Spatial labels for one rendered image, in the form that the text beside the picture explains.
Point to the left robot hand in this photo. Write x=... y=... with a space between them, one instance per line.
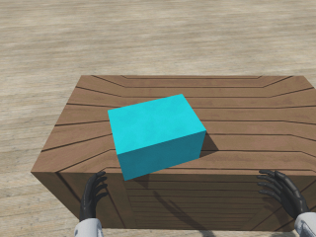
x=89 y=199

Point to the carton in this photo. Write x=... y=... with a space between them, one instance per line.
x=155 y=135

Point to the right robot forearm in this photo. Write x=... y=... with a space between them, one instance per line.
x=305 y=224

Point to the left robot forearm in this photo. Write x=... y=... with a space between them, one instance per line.
x=90 y=227

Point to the pedestal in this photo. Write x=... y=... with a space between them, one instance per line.
x=252 y=122

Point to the right robot hand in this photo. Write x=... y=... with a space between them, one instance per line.
x=285 y=192

